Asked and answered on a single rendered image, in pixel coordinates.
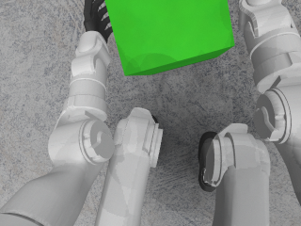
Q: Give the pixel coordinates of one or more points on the right robot upper arm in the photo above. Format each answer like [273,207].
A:
[277,118]

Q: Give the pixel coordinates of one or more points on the right robot forearm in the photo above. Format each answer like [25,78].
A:
[272,41]

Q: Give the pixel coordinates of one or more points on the robot shin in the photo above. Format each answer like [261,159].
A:
[121,126]
[263,152]

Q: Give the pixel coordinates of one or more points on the left robot upper arm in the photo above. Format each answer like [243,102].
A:
[78,151]

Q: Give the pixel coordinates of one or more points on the robot left hand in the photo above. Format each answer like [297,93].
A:
[93,18]

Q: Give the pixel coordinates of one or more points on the left robot shin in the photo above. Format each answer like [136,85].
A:
[121,126]

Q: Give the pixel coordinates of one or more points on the left robot forearm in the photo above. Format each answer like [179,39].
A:
[88,82]

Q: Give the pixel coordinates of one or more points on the carton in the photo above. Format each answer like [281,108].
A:
[155,36]

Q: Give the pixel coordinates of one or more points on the right robot shin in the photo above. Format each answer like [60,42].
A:
[263,152]

